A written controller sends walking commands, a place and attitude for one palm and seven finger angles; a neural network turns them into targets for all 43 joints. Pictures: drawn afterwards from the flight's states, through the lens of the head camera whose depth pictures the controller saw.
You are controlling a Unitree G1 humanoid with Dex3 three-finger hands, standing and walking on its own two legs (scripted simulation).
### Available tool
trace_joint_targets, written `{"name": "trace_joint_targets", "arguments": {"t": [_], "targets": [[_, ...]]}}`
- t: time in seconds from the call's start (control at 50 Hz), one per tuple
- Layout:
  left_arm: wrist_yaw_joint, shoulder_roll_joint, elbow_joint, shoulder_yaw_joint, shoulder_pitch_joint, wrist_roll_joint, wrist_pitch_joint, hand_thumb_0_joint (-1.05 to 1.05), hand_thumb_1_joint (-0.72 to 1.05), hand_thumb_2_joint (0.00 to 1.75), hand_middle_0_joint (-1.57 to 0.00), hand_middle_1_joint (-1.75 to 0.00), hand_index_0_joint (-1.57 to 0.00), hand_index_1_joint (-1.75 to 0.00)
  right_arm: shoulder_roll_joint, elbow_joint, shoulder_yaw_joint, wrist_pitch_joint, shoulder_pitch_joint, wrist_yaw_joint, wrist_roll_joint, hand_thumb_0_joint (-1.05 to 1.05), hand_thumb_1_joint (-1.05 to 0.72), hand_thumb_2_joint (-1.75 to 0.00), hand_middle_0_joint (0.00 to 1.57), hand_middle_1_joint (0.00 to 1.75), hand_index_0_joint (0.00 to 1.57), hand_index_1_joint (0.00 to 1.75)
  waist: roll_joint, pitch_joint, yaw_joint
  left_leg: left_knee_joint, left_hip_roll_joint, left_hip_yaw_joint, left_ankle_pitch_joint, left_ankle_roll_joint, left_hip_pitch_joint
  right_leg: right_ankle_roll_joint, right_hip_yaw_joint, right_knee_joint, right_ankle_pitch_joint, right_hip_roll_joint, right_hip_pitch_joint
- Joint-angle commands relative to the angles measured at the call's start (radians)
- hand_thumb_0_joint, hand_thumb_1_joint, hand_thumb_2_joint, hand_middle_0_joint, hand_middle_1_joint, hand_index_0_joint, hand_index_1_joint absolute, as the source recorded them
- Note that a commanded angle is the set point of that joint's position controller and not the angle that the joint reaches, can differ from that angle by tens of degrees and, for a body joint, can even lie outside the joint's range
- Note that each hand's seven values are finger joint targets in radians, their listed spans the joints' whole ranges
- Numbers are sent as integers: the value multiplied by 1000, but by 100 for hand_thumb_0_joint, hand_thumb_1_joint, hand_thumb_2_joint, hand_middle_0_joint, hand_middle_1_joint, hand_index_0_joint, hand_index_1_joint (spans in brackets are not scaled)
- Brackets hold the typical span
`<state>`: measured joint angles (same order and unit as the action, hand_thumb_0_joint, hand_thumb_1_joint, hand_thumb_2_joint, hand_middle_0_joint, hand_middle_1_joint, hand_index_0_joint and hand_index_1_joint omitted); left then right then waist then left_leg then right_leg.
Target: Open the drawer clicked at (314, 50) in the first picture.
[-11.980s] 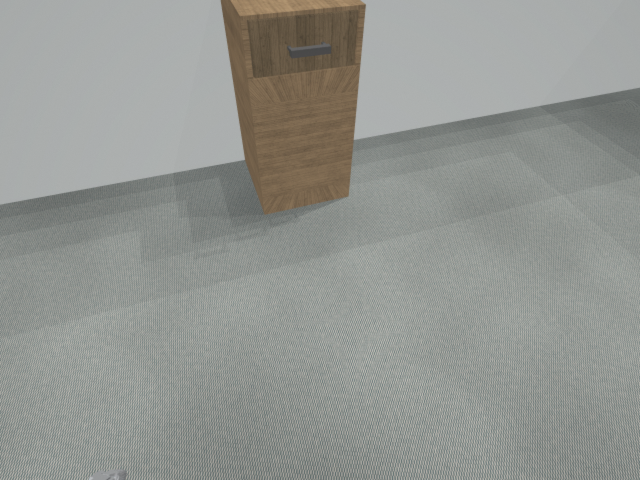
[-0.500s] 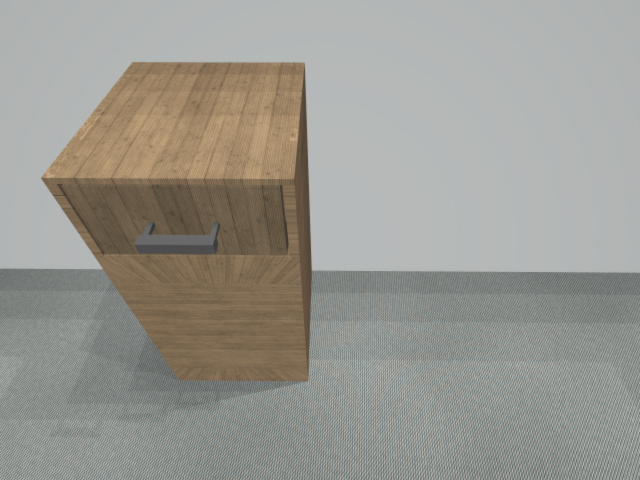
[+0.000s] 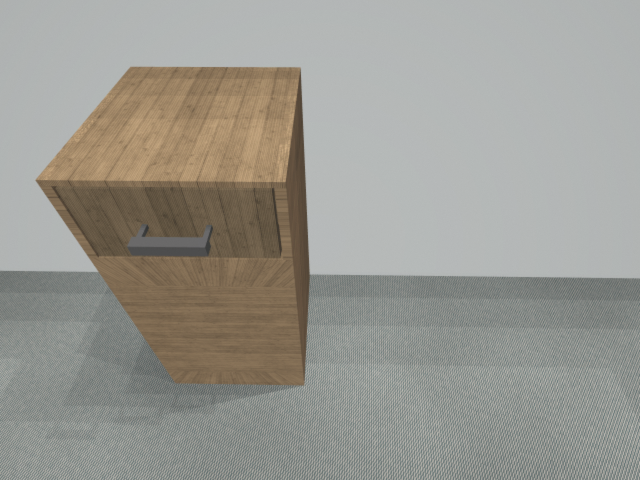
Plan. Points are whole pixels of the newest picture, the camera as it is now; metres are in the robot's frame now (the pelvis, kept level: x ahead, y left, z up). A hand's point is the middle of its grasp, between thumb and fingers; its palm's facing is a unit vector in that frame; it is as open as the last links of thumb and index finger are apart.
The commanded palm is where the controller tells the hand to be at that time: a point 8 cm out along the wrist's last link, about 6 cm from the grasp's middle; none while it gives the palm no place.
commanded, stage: shuffle to correct the standing spot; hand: left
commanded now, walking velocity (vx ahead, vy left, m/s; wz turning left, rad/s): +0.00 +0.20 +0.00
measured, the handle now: (173, 238) +0.51 +0.31 -0.04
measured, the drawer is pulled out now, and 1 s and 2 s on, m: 0.00 0.00 0.00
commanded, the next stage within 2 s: come to a stop and stand still in 0.32 s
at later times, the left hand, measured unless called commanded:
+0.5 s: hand out of the picture -0.07 +0.24 -0.17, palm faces +0.12 -0.96 -0.23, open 7.4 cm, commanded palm none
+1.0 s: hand out of the picture +0.06 +0.24 -0.17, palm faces +0.00 -0.97 -0.23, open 7.3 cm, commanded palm none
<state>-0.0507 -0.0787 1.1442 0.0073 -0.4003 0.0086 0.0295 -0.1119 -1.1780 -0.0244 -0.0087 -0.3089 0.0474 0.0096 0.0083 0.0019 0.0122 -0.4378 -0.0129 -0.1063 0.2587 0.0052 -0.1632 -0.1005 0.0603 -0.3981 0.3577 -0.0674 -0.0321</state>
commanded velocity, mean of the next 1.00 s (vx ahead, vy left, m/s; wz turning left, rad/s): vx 0.00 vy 0.01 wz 0.00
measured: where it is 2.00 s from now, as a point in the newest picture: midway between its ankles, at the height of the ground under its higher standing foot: outside the picture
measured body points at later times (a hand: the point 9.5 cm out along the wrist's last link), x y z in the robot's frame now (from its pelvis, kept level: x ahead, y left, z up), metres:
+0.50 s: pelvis +0.00 +0.07 -0.01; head +0.03 +0.07 +0.44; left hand -0.08 +0.29 -0.16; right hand +0.09 -0.16 -0.16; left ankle +0.04 +0.21 -0.72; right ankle -0.09 -0.04 -0.74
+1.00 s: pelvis +0.02 +0.06 +0.00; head +0.04 +0.04 +0.44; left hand +0.06 +0.29 -0.15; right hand +0.00 -0.17 -0.17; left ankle +0.02 +0.20 -0.72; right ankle +0.00 -0.02 -0.74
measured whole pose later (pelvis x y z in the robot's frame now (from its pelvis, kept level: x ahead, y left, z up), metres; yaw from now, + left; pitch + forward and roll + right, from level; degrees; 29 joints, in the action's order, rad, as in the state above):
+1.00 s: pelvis +0.02 +0.06 +0.00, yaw -1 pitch +0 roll +1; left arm -0.02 -0.15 1.03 -0.04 -0.25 0.03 0.01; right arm -0.17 -1.10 0.04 0.04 -0.29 0.03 0.02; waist -0.03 0.03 -0.02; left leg -0.69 -0.05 -0.03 0.40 0.00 -0.33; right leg -0.07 0.08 -0.55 0.32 -0.01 -0.24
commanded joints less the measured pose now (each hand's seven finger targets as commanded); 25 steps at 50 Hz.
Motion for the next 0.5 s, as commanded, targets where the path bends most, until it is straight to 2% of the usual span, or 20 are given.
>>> {"name": "trace_joint_targets", "arguments": {"t": [0.0, 0.06, 0.1, 0.12, 0.16, 0.2, 0.22, 0.26, 0.34, 0.4, 0.42, 0.44, 0.46, 0.48], "targets": [[-14, -105, -10, -23, -119, 3, 1, 0, 90, 90, -20, -30, -20, -30, -65, 29, 11, -2, -78, 4, 0, 0, -90, -90, 20, 30, 20, 30, 9, 109, 0, 6, -72, 71, -186, -36, -25, 93, -152, 60, -591, 211, -83], [-18, -131, -16, -40, -130, 3, -3, 0, 90, 90, -20, -30, -20, -30, -72, 53, 18, 10, -54, 1, 0, 0, -90, -90, 20, 30, 20, 30, 47, 105, 17, -34, -51, 45, -91, -23, -100, 86, -185, 31, -702, 256, -34], [-21, -146, -17, -50, -146, 7, -8, 0, 90, 90, -20, -30, -20, -30, -76, 77, 25, 21, -34, -1, -1, 0, -90, -90, 20, 30, 20, 30, 84, 121, 31, -114, -28, 29, 54, -14, -198, 68, -226, 34, -757, 304, 7], [-22, -146, -17, -55, -159, 10, -9, 0, 90, 90, -20, -30, -20, -30, -79, 92, 31, 25, -8, -2, -1, 0, -90, -90, 20, 30, 20, 30, 103, 135, 45, -186, -24, 34, 117, -15, -244, 45, -257, 41, -797, 334, 5], [-23, -151, -23, -62, -166, 16, -7, 0, 90, 90, -20, -30, -20, -30, -86, 117, 40, 27, 20, -4, -1, 0, -90, -90, 20, 30, 20, 30, 101, 131, 50, -325, -26, 73, 177, -16, -325, -18, -294, 37, -871, 383, 18], [-21, -158, -38, -67, -144, 18, -6, 0, 90, 90, -20, -30, -20, -30, -89, 138, 47, 30, 36, -12, 0, 0, -90, -90, 20, 30, 20, 30, 66, 128, 42, -412, -30, 93, 175, -12, -356, -76, -295, 30, -845, 401, -7], [-18, -169, -51, -70, -122, 21, -3, 0, 90, 90, -20, -30, -20, -30, -88, 146, 50, 31, 50, -19, 1, 0, -90, -90, 20, 30, 20, 30, 68, 127, 35, -431, -32, 100, 166, -6, -364, -104, -285, 30, -821, 398, -21], [-13, -188, -69, -77, -101, 21, -1, 0, 90, 90, -20, -30, -20, -30, -91, 173, 54, 35, 88, -30, 2, 0, -90, -90, 20, 30, 20, 30, 67, 135, 35, -443, -30, 96, 144, 5, -374, -123, -272, 42, -764, 395, -48], [-7, -220, -84, -89, -82, 24, -4, 0, 90, 90, -20, -30, -20, -30, -96, 216, 59, 37, 136, -43, 1, 0, -90, -90, 20, 30, 20, 30, 100, 125, 39, -408, -21, 75, 99, 13, -359, -108, -248, 39, -691, 381, -74], [-3, -245, -103, -98, -60, 30, -7, 0, 90, 90, -20, -30, -20, -30, -101, 243, 62, 30, 140, -50, -3, 0, -90, -90, 20, 30, 20, 30, 136, 100, 35, -313, -9, 53, 97, 9, -278, -83, -220, 4, -665, 379, -105], [-1, -252, -110, -99, -35, 31, -9, 0, 90, 90, -20, -30, -20, -30, -104, 243, 62, 25, 122, -49, -3, 0, -90, -90, 20, 30, 20, 30, 149, 88, 19, -252, 0, 49, 80, 6, -225, -68, -193, -23, -664, 358, -122], [3, -247, -114, -94, -20, 30, -11, 0, 90, 90, -20, -30, -20, -30, -103, 228, 61, 17, 68, -46, -1, 0, -90, -90, 20, 30, 20, 30, 145, 60, -9, -165, 24, 23, 14, 2, -116, -39, -144, -69, -631, 310, -157], [6, -232, -115, -88, -10, 28, -13, 0, 90, 90, -20, -30, -20, -30, -111, 197, 60, 6, -17, -43, 3, 0, -90, -90, 20, 30, 20, 30, 131, 20, -45, -58, 29, 6, -101, -5, 25, -8, -105, -153, -550, 259, -200], [9, -194, -119, -78, -33, 23, -15, 0, 90, 90, -20, -30, -20, -30, -160, 171, 70, -6, -94, -37, 13, 0, -90, -90, 20, 30, 20, 30, 37, -44, -61, -24, -51, 63, -221, -32, 167, 24, -65, -296, -366, 194, -250]]}}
